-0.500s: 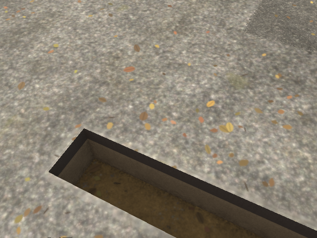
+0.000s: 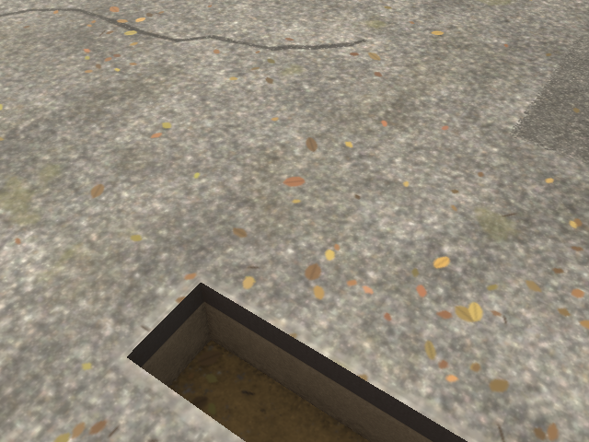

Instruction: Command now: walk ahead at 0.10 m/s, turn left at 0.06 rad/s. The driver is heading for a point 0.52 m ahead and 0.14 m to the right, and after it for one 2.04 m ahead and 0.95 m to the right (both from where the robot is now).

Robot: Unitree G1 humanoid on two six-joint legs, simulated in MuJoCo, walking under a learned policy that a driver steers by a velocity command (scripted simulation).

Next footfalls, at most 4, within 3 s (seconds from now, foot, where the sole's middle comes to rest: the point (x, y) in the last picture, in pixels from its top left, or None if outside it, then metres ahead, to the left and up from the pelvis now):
0.90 right None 0.26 -0.09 -0.77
1.30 left None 0.43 0.17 -0.77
1.78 right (432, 346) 0.79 -0.30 -0.77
2.34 left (449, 245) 1.14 -0.40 -0.77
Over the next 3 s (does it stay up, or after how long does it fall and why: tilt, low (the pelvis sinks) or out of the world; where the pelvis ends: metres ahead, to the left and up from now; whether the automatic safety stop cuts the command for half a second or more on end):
stays up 1.17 -0.62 0.00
